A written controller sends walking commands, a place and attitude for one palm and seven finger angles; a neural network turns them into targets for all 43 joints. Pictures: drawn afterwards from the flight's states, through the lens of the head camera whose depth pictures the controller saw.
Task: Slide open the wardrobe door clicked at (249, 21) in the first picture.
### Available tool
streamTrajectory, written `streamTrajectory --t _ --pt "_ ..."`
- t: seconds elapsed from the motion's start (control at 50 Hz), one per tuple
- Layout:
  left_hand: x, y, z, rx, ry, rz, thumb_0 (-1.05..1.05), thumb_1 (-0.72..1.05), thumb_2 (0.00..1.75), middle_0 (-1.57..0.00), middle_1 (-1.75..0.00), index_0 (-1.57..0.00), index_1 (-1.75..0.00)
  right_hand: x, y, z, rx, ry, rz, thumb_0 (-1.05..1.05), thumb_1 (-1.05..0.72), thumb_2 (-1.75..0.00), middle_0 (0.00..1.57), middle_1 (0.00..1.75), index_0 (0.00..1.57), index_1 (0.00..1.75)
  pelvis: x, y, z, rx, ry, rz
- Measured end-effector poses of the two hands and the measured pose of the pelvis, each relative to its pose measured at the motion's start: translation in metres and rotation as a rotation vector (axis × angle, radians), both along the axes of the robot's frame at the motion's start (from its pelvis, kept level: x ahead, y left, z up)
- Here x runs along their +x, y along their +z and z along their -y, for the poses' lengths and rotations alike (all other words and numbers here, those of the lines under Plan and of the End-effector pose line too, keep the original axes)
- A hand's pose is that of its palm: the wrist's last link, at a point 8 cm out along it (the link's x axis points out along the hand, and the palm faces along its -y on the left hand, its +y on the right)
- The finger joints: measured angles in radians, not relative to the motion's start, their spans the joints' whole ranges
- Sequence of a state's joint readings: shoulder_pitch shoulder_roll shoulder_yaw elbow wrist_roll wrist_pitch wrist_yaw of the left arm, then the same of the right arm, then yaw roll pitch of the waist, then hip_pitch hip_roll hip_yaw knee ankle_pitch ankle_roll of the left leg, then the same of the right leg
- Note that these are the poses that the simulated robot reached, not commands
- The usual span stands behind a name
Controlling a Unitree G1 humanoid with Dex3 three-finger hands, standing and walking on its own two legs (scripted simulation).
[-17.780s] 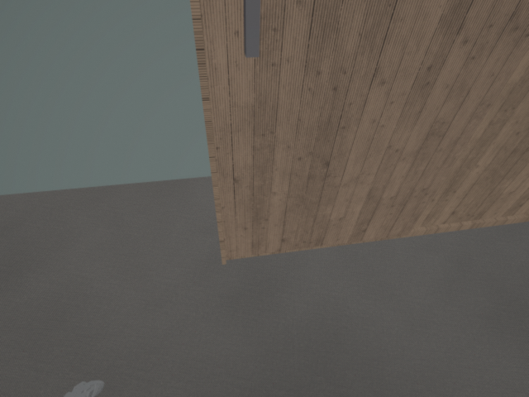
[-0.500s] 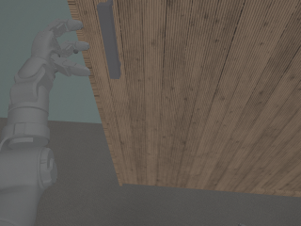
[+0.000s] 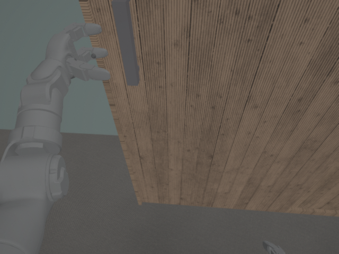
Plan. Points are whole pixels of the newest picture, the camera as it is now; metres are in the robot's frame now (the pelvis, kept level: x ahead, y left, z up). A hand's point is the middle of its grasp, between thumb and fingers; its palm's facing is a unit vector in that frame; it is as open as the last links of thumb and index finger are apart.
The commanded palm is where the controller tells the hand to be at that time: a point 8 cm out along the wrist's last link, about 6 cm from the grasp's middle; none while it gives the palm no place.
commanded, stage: move the hooked fingers beside the handle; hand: left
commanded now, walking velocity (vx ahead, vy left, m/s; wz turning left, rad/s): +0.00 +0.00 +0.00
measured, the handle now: (130, 42) +0.52 +0.11 +0.27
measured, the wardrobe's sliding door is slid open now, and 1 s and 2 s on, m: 0.00 0.00 0.00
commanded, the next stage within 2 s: feel for the door with the fingertips in 0.34 s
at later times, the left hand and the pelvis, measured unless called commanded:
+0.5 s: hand (91, 58) +0.44 +0.18 +0.27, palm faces -0.01 -1.00 -0.01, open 14.0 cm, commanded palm +0.43 +0.22 +0.26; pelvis +0.00 +0.00 +0.00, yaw +0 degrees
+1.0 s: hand (114, 54) +0.47 +0.14 +0.26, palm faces +0.01 -1.00 +0.01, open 14.0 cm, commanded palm +0.45 +0.19 +0.26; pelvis +0.01 -0.01 +0.00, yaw -1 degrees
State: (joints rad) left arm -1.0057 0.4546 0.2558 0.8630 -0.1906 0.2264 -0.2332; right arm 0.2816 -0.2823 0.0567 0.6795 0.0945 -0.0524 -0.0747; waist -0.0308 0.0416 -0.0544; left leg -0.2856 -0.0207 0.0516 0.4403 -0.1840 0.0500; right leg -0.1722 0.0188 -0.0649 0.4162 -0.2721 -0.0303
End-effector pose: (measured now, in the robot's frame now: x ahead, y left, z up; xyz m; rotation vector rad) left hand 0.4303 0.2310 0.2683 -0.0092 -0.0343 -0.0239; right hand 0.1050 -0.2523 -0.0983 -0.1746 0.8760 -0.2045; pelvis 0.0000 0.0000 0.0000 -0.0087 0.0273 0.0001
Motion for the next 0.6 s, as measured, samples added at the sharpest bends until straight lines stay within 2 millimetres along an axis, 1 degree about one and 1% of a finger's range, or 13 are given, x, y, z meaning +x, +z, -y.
streamTrajectory --t 0.12,0.22,0.3,0.42,0.5,0.6 --pt "0.000 -0.004 0.003 -0.006 0.002 0.052 -0.01 -0.50 0.30 -0.30 -1.20 -0.30 -1.20 -0.015 -0.002 0.002 0.004 -0.030 -0.031 0.01 -0.90 -0.89 0.20 0.30 0.20 0.30 0.004 0.000 0.000 0.003 -0.016 0.008" --pt "-0.001 -0.007 -0.006 0.006 0.034 0.029 -0.01 -0.50 0.30 -0.30 -1.20 -0.30 -1.20 -0.018 -0.001 0.006 -0.003 -0.045 -0.036 0.01 -0.90 -0.89 0.20 0.30 0.20 0.30 0.005 0.001 0.002 0.002 -0.020 0.011" --pt "-0.005 -0.003 -0.011 0.023 0.039 0.039 -0.01 -0.50 0.30 -0.30 -1.20 -0.30 -1.20 -0.012 0.001 0.009 -0.011 -0.039 -0.025 0.01 -0.90 -0.89 0.20 0.30 0.20 0.30 0.005 0.001 0.002 0.000 -0.015 0.012" --pt "-0.007 -0.002 -0.008 0.007 0.010 0.020 -0.01 -0.51 0.30 -0.30 -1.20 -0.30 -1.20 0.003 0.004 0.010 -0.021 -0.016 0.001 0.01 -0.90 -0.89 0.20 0.30 0.20 0.30 0.004 0.000 0.003 -0.001 -0.002 0.009" --pt "-0.006 -0.002 -0.003 0.015 0.010 0.013 -0.01 -0.51 0.30 -0.30 -1.20 -0.30 -1.20 0.012 0.006 0.009 -0.017 -0.002 0.026 0.01 -0.90 -0.89 0.20 0.30 0.20 0.30 0.004 0.000 0.004 0.000 0.002 0.006" --pt "-0.003 -0.003 0.011 0.014 -0.009 0.017 -0.01 -0.51 0.30 -0.30 -1.20 -0.30 -1.20 0.017 0.006 0.005 -0.008 0.012 0.036 0.01 -0.90 -0.89 0.20 0.30 0.20 0.30 0.003 0.000 0.005 0.001 0.005 0.006"
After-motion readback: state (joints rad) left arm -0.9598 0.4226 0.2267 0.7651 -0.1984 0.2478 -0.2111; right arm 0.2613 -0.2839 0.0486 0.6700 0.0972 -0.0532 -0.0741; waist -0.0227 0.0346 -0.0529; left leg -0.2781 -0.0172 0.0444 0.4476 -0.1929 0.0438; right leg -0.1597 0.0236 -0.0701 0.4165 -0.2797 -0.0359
